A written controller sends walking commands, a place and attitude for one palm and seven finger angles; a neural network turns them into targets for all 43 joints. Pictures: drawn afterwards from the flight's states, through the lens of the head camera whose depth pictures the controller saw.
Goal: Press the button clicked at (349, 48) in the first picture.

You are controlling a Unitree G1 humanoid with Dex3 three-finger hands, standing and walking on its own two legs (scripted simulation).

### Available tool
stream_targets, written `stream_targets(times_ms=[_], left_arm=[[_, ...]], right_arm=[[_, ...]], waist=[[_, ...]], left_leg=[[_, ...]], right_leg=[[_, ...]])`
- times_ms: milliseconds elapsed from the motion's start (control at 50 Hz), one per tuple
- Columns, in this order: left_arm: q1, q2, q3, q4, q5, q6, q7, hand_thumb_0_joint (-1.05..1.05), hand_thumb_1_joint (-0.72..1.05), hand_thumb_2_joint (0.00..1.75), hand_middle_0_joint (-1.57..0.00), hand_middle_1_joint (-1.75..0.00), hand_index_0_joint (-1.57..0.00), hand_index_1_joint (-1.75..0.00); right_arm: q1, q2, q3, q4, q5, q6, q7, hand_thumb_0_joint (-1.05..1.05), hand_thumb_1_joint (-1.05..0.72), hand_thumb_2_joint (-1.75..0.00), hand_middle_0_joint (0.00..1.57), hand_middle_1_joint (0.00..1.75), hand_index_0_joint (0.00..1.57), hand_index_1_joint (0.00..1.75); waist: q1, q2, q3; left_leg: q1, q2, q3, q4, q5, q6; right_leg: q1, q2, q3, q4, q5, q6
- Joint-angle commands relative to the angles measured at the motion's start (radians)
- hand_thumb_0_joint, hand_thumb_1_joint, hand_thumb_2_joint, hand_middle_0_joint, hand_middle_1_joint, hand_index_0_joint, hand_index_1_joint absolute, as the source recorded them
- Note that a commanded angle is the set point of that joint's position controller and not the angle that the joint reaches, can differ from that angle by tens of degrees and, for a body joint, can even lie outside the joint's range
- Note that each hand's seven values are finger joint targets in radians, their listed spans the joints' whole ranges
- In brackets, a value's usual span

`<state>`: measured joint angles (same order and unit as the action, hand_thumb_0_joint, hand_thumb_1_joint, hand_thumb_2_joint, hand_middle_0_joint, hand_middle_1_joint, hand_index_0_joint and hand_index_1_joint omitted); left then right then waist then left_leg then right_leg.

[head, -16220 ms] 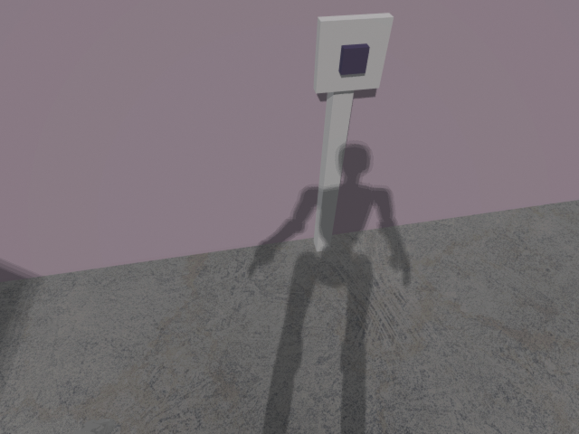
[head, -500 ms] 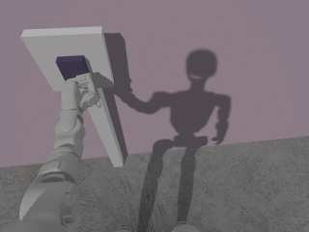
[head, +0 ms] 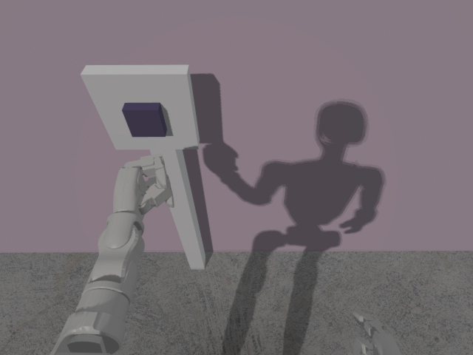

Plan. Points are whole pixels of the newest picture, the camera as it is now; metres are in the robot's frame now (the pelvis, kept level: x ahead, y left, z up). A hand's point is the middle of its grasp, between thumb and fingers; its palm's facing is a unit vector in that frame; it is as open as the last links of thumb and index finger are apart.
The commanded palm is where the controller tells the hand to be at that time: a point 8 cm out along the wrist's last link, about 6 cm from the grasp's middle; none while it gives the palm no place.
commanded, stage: draw the hand back to the body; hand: left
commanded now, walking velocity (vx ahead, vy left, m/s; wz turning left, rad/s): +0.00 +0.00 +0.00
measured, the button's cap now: (146, 119) +0.50 +0.20 +0.12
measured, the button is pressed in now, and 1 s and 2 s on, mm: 0 0 0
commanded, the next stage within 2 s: step back with the hand held close in 1.52 s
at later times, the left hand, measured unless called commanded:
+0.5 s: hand (122, 211) +0.30 +0.18 +0.12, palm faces +0.06 -1.00 -0.01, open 3.1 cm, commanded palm +0.26 +0.23 +0.13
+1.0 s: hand (39, 251) +0.21 +0.24 +0.16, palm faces +0.35 -0.89 -0.29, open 3.1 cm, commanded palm +0.17 +0.28 +0.18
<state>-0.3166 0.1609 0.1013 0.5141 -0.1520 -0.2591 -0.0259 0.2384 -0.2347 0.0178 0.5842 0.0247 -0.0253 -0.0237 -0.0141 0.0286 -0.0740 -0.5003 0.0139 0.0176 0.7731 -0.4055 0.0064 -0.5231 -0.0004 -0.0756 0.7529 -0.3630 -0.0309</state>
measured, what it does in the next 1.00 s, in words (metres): stands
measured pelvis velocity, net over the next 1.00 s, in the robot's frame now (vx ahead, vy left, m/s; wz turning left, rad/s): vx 0.00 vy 0.02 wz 0.00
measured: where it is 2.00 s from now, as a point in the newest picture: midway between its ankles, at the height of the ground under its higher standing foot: outside the picture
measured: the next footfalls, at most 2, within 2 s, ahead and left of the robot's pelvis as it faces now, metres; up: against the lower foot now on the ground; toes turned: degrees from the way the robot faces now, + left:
none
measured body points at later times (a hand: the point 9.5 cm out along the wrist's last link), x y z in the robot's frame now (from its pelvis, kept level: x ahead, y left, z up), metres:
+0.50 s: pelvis +0.00 +0.01 +0.01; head +0.00 -0.01 +0.46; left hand +0.29 +0.24 +0.12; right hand +0.16 -0.23 -0.08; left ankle -0.01 +0.11 -0.71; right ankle +0.01 -0.10 -0.71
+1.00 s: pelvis +0.00 +0.02 +0.03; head -0.02 +0.00 +0.48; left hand +0.19 +0.29 +0.18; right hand +0.20 -0.19 -0.05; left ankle -0.01 +0.11 -0.71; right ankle +0.01 -0.10 -0.71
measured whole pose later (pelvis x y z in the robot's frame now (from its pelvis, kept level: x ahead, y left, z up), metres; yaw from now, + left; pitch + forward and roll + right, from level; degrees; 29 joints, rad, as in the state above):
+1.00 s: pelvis +0.00 +0.02 +0.03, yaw +0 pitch -5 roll -1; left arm 0.38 0.28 0.17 -0.33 -0.06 -0.04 0.11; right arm 0.19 -0.21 0.05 0.61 -0.01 -0.07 -0.07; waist 0.07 0.06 0.02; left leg -0.08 -0.01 0.03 0.43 -0.27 0.03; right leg -0.09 -0.01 -0.06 0.41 -0.22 0.00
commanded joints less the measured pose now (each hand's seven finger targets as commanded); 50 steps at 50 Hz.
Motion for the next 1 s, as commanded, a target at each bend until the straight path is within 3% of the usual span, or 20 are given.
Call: stream_targets(times_ms=[0, 20, 80, 140, 160, 200, 240, 360, 420, 460, 520, 540, 560, 600, 740, 760, 840, 860, 920, 980], left_arm=[[-0.398, 0.166, 0.076, -0.173, -0.013, -0.068, -0.012, 0.0, 0.9, 0.9, -1.3, -1.5, -1.3, -1.5], [-0.412, 0.156, 0.062, -0.167, -0.015, -0.068, -0.019, 0.0, 0.9, 0.9, -1.3, -1.5, -1.3, -1.5], [-0.325, 0.2, 0.107, -0.236, -0.026, -0.073, -0.036, 0.0, 0.9, 0.9, -1.3, -1.5, -1.3, -1.5], [-0.244, 0.202, 0.113, -0.284, -0.05, -0.052, -0.061, 0.0, 0.9, 0.9, -1.3, -1.5, -1.3, -1.5], [-0.207, 0.206, 0.121, -0.291, -0.06, -0.043, -0.069, 0.0, 0.9, 0.9, -1.3, -1.5, -1.3, -1.5], [-0.132, 0.216, 0.139, -0.355, -0.071, -0.025, -0.081, 0.0, 0.9, 0.9, -1.3, -1.5, -1.3, -1.5], [-0.095, 0.182, 0.104, -0.416, -0.079, 0.003, -0.092, 0.0, 0.9, 0.9, -1.3, -1.5, -1.3, -1.5], [-0.03, 0.212, 0.125, -0.542, -0.095, 0.069, -0.095, 0.0, 0.9, 0.9, -1.3, -1.5, -1.3, -1.5], [0.03, 0.213, 0.135, -0.633, -0.1, 0.09, -0.104, 0.0, 0.9, 0.9, -1.3, -1.5, -1.3, -1.5], [0.074, 0.216, 0.135, -0.662, -0.107, 0.111, -0.115, 0.0, 0.9, 0.9, -1.3, -1.5, -1.3, -1.5], [0.129, 0.212, 0.133, -0.737, -0.115, 0.151, -0.133, 0.0, 0.9, 0.9, -1.3, -1.5, -1.3, -1.5], [0.133, 0.326, 0.121, -0.831, 0.009, 0.131, -0.027, 0.0, 0.9, 0.9, -1.3, -1.5, -1.3, -1.5], [0.204, 0.278, 0.11, -0.804, 0.018, 0.138, 0.019, 0.0, 0.9, 0.9, -1.3, -1.5, -1.3, -1.5], [0.267, 0.217, 0.05, -0.847, 0.047, 0.145, 0.063, 0.0, 0.9, 0.9, -1.3, -1.5, -1.3, -1.5], [0.379, 0.249, 0.1, -0.942, 0.084, 0.152, 0.124, 0.0, 0.9, 0.9, -1.3, -1.5, -1.3, -1.5], [0.399, 0.266, 0.116, -0.957, 0.085, 0.152, 0.127, 0.0, 0.9, 0.9, -1.3, -1.5, -1.3, -1.5], [0.472, 0.258, 0.13, -1.041, 0.095, 0.149, 0.138, 0.0, 0.9, 0.9, -1.3, -1.5, -1.3, -1.5], [0.507, 0.264, 0.139, -1.037, 0.095, 0.152, 0.139, 0.0, 0.9, 0.9, -1.3, -1.5, -1.3, -1.5], [0.543, 0.259, 0.149, -1.084, 0.097, 0.15, 0.143, 0.0, 0.9, 0.9, -1.3, -1.5, -1.3, -1.5], [0.607, 0.273, 0.18, -1.115, 0.096, 0.143, 0.146, 0.0, 0.9, 0.9, -1.3, -1.5, -1.3, -1.5]], right_arm=[[0.013, -0.131, -0.041, -0.097, 0.002, -0.042, -0.024, 0.0, -0.9, -0.9, 0.2, 0.3, 0.2, 0.3], [0.011, -0.131, -0.038, -0.097, 0.003, -0.043, -0.025, 0.0, -0.9, -0.9, 0.2, 0.3, 0.2, 0.3], [-0.001, -0.128, -0.039, -0.123, 0.006, -0.047, -0.023, 0.0, -0.9, -0.9, 0.2, 0.3, 0.2, 0.3], [-0.016, -0.128, -0.036, -0.136, 0.014, -0.052, -0.023, 0.0, -0.9, -0.9, 0.2, 0.3, 0.2, 0.3], [-0.019, -0.13, -0.037, -0.144, 0.015, -0.054, -0.024, 0.0, -0.9, -0.9, 0.2, 0.3, 0.2, 0.3], [-0.034, -0.129, -0.037, -0.157, 0.019, -0.06, -0.026, 0.0, -0.9, -0.9, 0.2, 0.3, 0.2, 0.3], [-0.049, -0.126, -0.034, -0.167, 0.024, -0.07, -0.028, 0.0, -0.9, -0.9, 0.2, 0.3, 0.2, 0.3], [-0.084, -0.131, -0.026, -0.169, 0.028, -0.099, -0.049, 0.0, -0.9, -0.9, 0.2, 0.3, 0.2, 0.3], [-0.102, -0.119, -0.021, -0.174, 0.029, -0.12, -0.055, 0.0, -0.9, -0.9, 0.2, 0.3, 0.2, 0.3], [-0.106, -0.122, -0.018, -0.175, 0.03, -0.129, -0.056, 0.0, -0.9, -0.9, 0.2, 0.3, 0.2, 0.3], [-0.119, -0.116, -0.011, -0.182, 0.031, -0.143, -0.06, 0.0, -0.9, -0.9, 0.2, 0.3, 0.2, 0.3], [-0.147, -0.11, -0.02, -0.169, 0.011, -0.139, -0.071, 0.0, -0.9, -0.9, 0.2, 0.3, 0.2, 0.3], [-0.141, -0.107, -0.016, -0.158, 0.0, -0.139, -0.074, 0.0, -0.9, -0.9, 0.2, 0.3, 0.2, 0.3], [-0.151, -0.097, -0.005, -0.155, -0.002, -0.128, -0.073, 0.0, -0.9, -0.9, 0.2, 0.3, 0.2, 0.3], [-0.168, -0.091, 0.0, -0.144, -0.02, -0.102, -0.07, 0.0, -0.9, -0.9, 0.2, 0.3, 0.2, 0.3], [-0.172, -0.096, -0.002, -0.142, -0.023, -0.102, -0.069, 0.0, -0.9, -0.9, 0.2, 0.3, 0.2, 0.3], [-0.177, -0.085, -0.002, -0.144, -0.028, -0.102, -0.062, 0.0, -0.9, -0.9, 0.2, 0.3, 0.2, 0.3], [-0.181, -0.091, -0.004, -0.141, -0.03, -0.104, -0.06, 0.0, -0.9, -0.9, 0.2, 0.3, 0.2, 0.3], [-0.18, -0.088, -0.008, -0.141, -0.03, -0.104, -0.055, 0.0, -0.9, -0.9, 0.2, 0.3, 0.2, 0.3], [-0.179, -0.089, -0.012, -0.142, -0.032, -0.11, -0.051, 0.0, -0.9, -0.9, 0.2, 0.3, 0.2, 0.3]], waist=[[-0.032, -0.063, -0.272], [-0.037, -0.053, -0.268], [0.005, -0.016, -0.35], [0.013, -0.03, -0.316], [0.016, -0.066, -0.302], [0.033, -0.053, -0.291], [0.026, -0.036, -0.262], [0.023, -0.063, -0.178], [0.039, -0.006, -0.193], [0.035, -0.031, -0.17], [0.041, -0.007, -0.157], [0.054, -0.015, -0.103], [0.046, -0.052, -0.062], [0.043, 0.004, -0.04], [0.053, 0.009, -0.022], [0.056, -0.022, -0.018], [0.063, 0.046, -0.031], [0.067, 0.022, -0.014], [0.065, 0.038, -0.001], [0.072, 0.015, 0.005]], left_leg=[[0.057, -0.027, -0.013, -0.087, 0.223, 0.017], [0.056, -0.028, -0.014, -0.089, 0.222, 0.016], [0.087, -0.029, -0.007, -0.098, 0.279, 0.019], [0.087, -0.027, -0.002, -0.121, 0.285, 0.019], [0.077, -0.026, -0.003, -0.127, 0.279, 0.022], [0.088, -0.026, 0.002, -0.147, 0.294, 0.022], [0.114, -0.025, 0.002, -0.161, 0.28, 0.023], [0.137, -0.022, -0.013, -0.203, 0.202, 0.027], [0.184, -0.023, -0.016, -0.217, 0.229, 0.024], [0.189, -0.019, -0.023, -0.224, 0.237, 0.023], [0.218, -0.021, -0.029, -0.239, 0.246, 0.02], [0.235, -0.013, -0.023, -0.282, 0.24, 0.027], [0.227, -0.011, -0.025, -0.299, 0.212, 0.029], [0.283, -0.006, -0.027, -0.33, 0.236, 0.026], [0.358, 0.0, -0.029, -0.401, 0.301, 0.02], [0.356, 0.002, -0.033, -0.405, 0.305, 0.02], [0.387, 0.002, -0.034, -0.415, 0.374, 0.01], [0.377, 0.002, -0.035, -0.416, 0.37, 0.012], [0.383, 0.006, -0.038, -0.422, 0.378, 0.007], [0.373, 0.007, -0.042, -0.425, 0.377, 0.006]], right_leg=[[0.18, 0.001, 0.067, -0.102, 0.321, 0.017], [0.178, 0.001, 0.066, -0.102, 0.32, 0.015], [0.254, -0.001, 0.071, -0.095, 0.38, 0.009], [0.277, 0.003, 0.067, -0.113, 0.398, 0.011], [0.293, 0.002, 0.07, -0.123, 0.392, 0.014], [0.316, 0.0, 0.068, -0.13, 0.414, 0.013], [0.297, 0.003, 0.062, -0.147, 0.388, 0.014], [0.281, 0.003, 0.06, -0.205, 0.251, 0.016], [0.299, 0.003, 0.053, -0.207, 0.273, 0.01], [0.301, 0.005, 0.045, -0.213, 0.274, 0.011], [0.306, 0.005, 0.038, -0.224, 0.281, 0.009], [0.311, -0.02, 0.077, -0.289, 0.241, 0.008], [0.31, -0.019, 0.074, -0.311, 0.196, 0.012], [0.336, -0.018, 0.064, -0.325, 0.211, 0.008], [0.426, -0.014, 0.052, -0.376, 0.257, 0.004], [0.437, -0.009, 0.051, -0.387, 0.256, 0.004], [0.469, -0.011, 0.046, -0.382, 0.307, 0.0], [0.47, -0.008, 0.045, -0.39, 0.302, 0.001], [0.47, -0.009, 0.045, -0.391, 0.301, 0.002], [0.479, -0.008, 0.043, -0.389, 0.298, 0.003]])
